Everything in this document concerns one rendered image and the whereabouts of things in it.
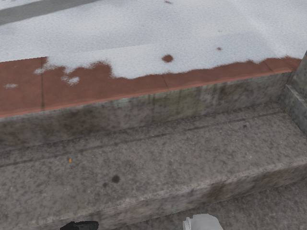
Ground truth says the right robot thigh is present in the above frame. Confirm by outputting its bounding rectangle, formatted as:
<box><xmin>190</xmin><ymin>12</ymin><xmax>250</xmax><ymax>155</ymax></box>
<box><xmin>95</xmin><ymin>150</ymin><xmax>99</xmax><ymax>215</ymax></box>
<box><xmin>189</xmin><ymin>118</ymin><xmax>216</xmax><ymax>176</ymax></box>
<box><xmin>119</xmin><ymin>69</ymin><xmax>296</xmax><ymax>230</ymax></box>
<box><xmin>182</xmin><ymin>214</ymin><xmax>224</xmax><ymax>230</ymax></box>

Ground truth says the robot left hand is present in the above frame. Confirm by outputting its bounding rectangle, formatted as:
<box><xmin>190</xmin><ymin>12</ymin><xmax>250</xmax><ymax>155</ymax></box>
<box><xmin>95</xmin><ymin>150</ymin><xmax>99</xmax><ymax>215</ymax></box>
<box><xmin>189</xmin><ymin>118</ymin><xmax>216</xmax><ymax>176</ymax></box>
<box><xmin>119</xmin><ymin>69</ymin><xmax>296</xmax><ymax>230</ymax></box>
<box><xmin>59</xmin><ymin>220</ymin><xmax>99</xmax><ymax>230</ymax></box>

